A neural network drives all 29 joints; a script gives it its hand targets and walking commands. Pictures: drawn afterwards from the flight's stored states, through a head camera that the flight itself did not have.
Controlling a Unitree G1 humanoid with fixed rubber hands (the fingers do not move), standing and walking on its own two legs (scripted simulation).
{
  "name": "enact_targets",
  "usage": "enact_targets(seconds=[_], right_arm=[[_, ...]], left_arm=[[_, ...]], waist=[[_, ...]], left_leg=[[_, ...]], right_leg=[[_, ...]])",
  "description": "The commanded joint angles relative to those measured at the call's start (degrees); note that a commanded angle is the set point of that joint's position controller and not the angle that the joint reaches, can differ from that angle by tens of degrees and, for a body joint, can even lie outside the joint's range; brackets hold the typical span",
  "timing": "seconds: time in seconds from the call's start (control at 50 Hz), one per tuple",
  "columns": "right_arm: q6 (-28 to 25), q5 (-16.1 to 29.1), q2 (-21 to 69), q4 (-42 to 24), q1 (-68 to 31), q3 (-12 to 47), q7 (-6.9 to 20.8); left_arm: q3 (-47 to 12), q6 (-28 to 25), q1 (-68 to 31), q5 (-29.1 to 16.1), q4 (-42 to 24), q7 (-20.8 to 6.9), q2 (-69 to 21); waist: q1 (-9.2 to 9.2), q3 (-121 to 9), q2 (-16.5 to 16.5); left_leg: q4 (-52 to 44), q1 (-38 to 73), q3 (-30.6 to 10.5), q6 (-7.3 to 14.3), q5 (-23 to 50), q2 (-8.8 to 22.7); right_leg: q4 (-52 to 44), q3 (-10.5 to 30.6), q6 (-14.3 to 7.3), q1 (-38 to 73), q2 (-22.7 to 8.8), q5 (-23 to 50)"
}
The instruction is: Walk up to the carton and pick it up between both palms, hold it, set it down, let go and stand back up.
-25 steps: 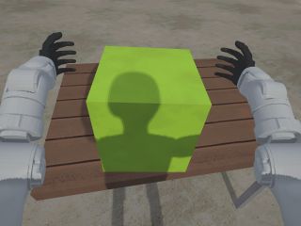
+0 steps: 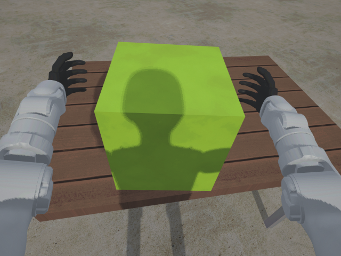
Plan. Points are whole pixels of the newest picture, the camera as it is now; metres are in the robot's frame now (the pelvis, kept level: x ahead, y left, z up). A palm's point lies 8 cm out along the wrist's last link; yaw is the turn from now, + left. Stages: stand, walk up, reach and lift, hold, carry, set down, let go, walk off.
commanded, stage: reach and lift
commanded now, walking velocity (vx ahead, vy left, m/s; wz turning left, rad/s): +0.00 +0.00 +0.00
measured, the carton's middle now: (166, 119) +0.46 -0.02 +0.08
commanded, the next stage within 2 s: none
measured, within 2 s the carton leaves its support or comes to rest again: neither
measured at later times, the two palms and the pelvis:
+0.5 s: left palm (74, 104) +0.46 +0.21 +0.14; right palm (251, 111) +0.44 -0.23 +0.13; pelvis +0.01 +0.00 +0.00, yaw +1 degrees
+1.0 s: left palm (89, 105) +0.45 +0.17 +0.14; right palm (239, 113) +0.43 -0.20 +0.13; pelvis +0.00 +0.00 +0.00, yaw +1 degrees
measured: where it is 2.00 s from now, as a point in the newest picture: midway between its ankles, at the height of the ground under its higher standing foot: outside the picture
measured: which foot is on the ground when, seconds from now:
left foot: down 0.00-1.00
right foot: down 0.00-1.00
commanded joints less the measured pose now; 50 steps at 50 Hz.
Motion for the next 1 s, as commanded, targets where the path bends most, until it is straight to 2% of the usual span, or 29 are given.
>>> enact_targets(seconds=[0.0, 0.02, 0.1, 0.12, 0.2, 0.28, 0.34, 0.42, 0.44, 0.46, 0.48, 0.52, 0.6, 0.68, 0.84, 0.92, 0.94, 0.98], right_arm=[[-7.06, -1.28, -8.04, -1.89, -24.18, 2.29, -0.92], [-8.15, -1.47, -7.80, -4.02, -23.66, 2.63, -1.10], [-11.91, -2.41, -8.23, -4.09, -22.58, 1.57, -1.42], [-12.40, -2.29, -7.29, -3.42, -22.54, 2.76, -1.39], [-14.85, -2.39, -7.71, -3.74, -22.18, 2.39, -1.65], [-15.75, -1.65, -6.76, -0.95, -19.64, 3.45, -1.85], [-16.43, -1.33, -6.24, -0.13, -19.72, 4.20, -1.98], [-17.24, -0.92, -4.78, -1.99, -19.44, 4.97, -2.33], [-17.16, -0.70, -4.84, -1.75, -20.30, 5.18, -2.34], [-17.30, -0.55, -3.95, -1.76, -19.37, 4.89, -2.50], [-17.61, -0.38, -3.91, -2.17, -19.63, 4.88, -2.46], [-17.91, -0.80, -3.32, -2.99, -19.99, 4.76, -2.77], [-17.36, -1.93, -1.43, -2.87, -21.07, 4.47, -3.42], [-16.66, -4.17, -0.30, -0.06, -20.90, 2.87, -4.07], [-16.13, -6.81, 2.91, -1.88, -23.02, 0.20, -5.31], [-16.30, -7.55, 3.61, -1.62, -22.97, -1.27, -5.71], [-16.02, -7.45, 4.03, -2.25, -23.44, -1.15, -5.80], [-15.78, -7.52, 4.39, -1.45, -23.52, -1.36, -5.85]], left_arm=[[-4.55, -7.23, -21.91, -5.90, 0.00, -0.80, 3.80], [-4.59, -8.23, -21.98, -6.15, -2.87, -0.78, 3.96], [-4.12, -11.56, -21.89, -5.63, -5.35, 0.03, 3.67], [-3.36, -12.23, -21.03, -5.42, -3.42, -0.08, 3.57], [-4.23, -14.95, -21.39, -5.37, -5.09, 0.26, 2.82], [-3.72, -15.95, -19.62, -4.69, -4.88, 0.17, 2.11], [-3.40, -16.15, -19.10, -3.92, -3.67, 0.19, 0.49], [-2.49, -16.24, -17.63, -3.36, -5.60, 0.33, -0.41], [-2.33, -16.48, -17.69, -3.33, -4.33, 0.25, 0.27], [-2.90, -16.48, -17.39, -3.19, -5.66, 0.34, -1.25], [-2.75, -16.48, -17.57, -2.82, -6.15, 0.46, -1.62], [-1.67, -16.24, -17.43, -2.15, -6.54, 0.75, -2.36], [-0.47, -16.70, -18.39, -0.90, -5.33, 1.11, -2.64], [0.63, -16.27, -18.38, 1.20, -2.37, 1.50, -3.54], [1.29, -16.56, -20.18, 2.42, -1.86, 2.44, -6.15], [1.95, -16.97, -20.10, 3.39, -2.40, 3.02, -7.28], [2.43, -16.84, -20.34, 3.57, -1.94, 3.07, -7.42], [2.38, -16.97, -20.47, 3.63, -0.96, 3.16, -7.66]], waist=[[-0.18, -28.46, 3.10], [0.06, -31.03, 2.97], [-0.15, -35.22, 4.35], [1.07, -34.71, 3.97], [0.29, -37.36, 4.57], [-0.22, -37.45, 5.28], [0.41, -36.99, 4.98], [0.61, -37.48, 4.28], [1.04, -36.76, 4.08], [0.31, -37.41, 4.32], [0.55, -37.67, 5.13], [1.04, -37.26, 4.54], [1.11, -36.12, 2.66], [0.40, -32.29, 3.29], [0.27, -31.88, 2.35], [0.03, -31.91, 2.88], [0.66, -32.13, 2.43], [0.57, -31.75, 2.10]], left_leg=[[2.71, 10.68, 0.78, -3.71, 26.76, -0.18], [3.23, 11.45, 1.03, -3.91, 28.69, -0.15], [5.02, 13.34, 0.80, -4.75, 32.43, -0.10], [5.25, 12.37, 1.14, -4.66, 32.51, -0.12], [6.24, 12.55, 0.85, -5.01, 33.37, -0.34], [6.93, 12.72, 0.61, -5.24, 34.41, -0.28], [6.79, 12.67, 0.73, -5.08, 34.40, -0.46], [6.89, 12.16, 0.77, -5.01, 35.44, -0.71], [6.44, 11.07, 0.76, -4.89, 34.10, -0.68], [6.48, 11.43, 0.71, -4.87, 34.07, -0.67], [6.69, 12.15, 0.57, -5.12, 35.70, -0.62], [6.59, 11.97, 0.64, -5.03, 35.95, -0.59], [5.47, 8.61, 0.92, -4.12, 31.02, -0.67], [4.72, 7.87, 0.82, -4.15, 28.41, -0.63], [3.58, 5.78, 1.06, -3.54, 24.02, -0.58], [3.70, 6.60, 1.00, -3.94, 25.04, -0.23], [3.69, 6.67, 1.09, -3.59, 24.54, -0.22], [3.66, 6.26, 1.06, -3.73, 24.28, -0.19]], right_leg=[[-1.84, -3.51, -1.74, 1.43, 3.08, 21.97], [-1.63, -3.54, -1.58, 2.00, 3.15, 23.63], [-1.08, -4.17, -1.46, -0.65, 3.68, 23.93], [-1.10, -3.85, -1.28, -0.33, 3.46, 23.95], [-0.27, -4.19, -1.22, -1.01, 3.37, 25.48], [-0.24, -3.90, -1.03, -1.30, 3.38, 25.97], [-0.46, -3.98, -1.13, -1.46, 3.32, 26.04], [-0.11, -3.53, -0.82, 0.31, 3.20, 28.74], [-0.17, -3.58, -0.77, 0.19, 3.02, 27.65], [-0.03, -3.57, -0.77, -0.21, 3.12, 27.85], [0.28, -3.67, -0.84, -0.39, 3.18, 28.69], [0.02, -3.85, -0.77, -0.46, 3.34, 28.52], [0.22, -3.08, -0.49, 1.74, 2.95, 27.63], [-0.40, -2.95, -0.60, 1.17, 2.72, 24.83], [-0.42, -2.96, -0.74, 0.80, 2.25, 21.01], [-0.21, -3.05, -0.76, 0.54, 2.29, 21.15], [-0.27, -2.79, -0.92, 0.41, 2.26, 20.26], [-0.15, -3.02, -0.89, 0.41, 2.22, 20.48]])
